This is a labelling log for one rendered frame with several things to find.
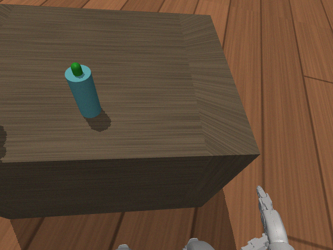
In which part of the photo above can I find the bottle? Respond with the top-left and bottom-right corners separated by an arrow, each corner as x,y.
65,62 -> 101,118

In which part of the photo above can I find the right robot hand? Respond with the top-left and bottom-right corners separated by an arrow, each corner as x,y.
240,185 -> 289,250

